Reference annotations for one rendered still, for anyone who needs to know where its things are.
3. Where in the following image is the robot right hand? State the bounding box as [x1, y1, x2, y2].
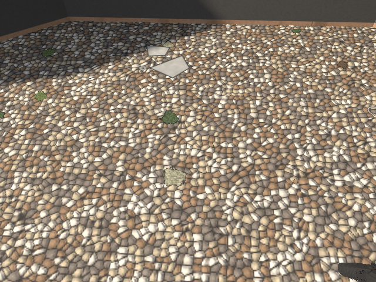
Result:
[338, 263, 376, 282]

